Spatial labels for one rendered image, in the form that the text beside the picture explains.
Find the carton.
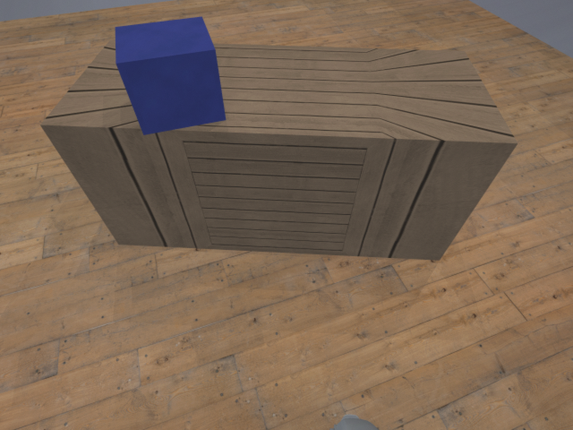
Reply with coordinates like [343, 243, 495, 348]
[115, 17, 226, 135]

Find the pedestal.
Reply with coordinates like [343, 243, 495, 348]
[40, 40, 517, 261]

